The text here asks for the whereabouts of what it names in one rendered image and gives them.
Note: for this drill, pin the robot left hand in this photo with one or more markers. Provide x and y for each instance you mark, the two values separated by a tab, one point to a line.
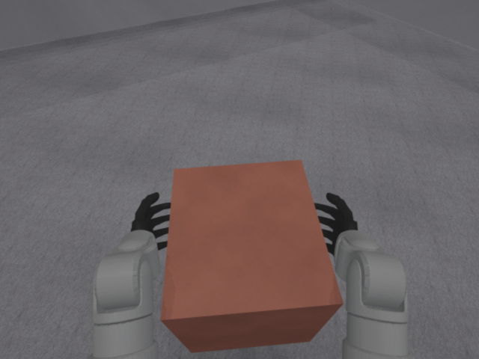
144	214

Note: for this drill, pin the robot right forearm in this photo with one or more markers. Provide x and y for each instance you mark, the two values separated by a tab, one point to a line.
376	300

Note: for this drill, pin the carton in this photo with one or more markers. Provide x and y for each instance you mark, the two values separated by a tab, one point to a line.
246	263

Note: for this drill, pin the robot right hand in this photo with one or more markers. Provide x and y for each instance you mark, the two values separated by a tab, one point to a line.
343	219

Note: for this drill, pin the robot left forearm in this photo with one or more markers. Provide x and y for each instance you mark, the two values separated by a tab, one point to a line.
123	299

